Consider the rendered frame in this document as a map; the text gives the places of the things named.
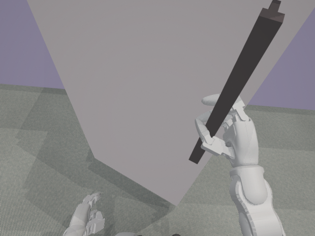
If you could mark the left robot hand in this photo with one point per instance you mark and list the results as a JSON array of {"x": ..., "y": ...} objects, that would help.
[{"x": 83, "y": 215}]

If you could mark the robot right forearm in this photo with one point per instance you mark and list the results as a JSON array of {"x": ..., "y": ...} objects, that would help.
[{"x": 252, "y": 196}]

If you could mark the fridge door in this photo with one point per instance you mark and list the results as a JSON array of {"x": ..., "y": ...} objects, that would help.
[{"x": 135, "y": 72}]

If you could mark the handle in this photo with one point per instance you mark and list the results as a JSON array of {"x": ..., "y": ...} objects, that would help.
[{"x": 262, "y": 34}]

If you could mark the right robot hand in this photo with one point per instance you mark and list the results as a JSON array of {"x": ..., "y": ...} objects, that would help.
[{"x": 239, "y": 132}]

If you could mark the robot left forearm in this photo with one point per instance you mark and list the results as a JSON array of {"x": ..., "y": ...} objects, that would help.
[{"x": 76, "y": 230}]

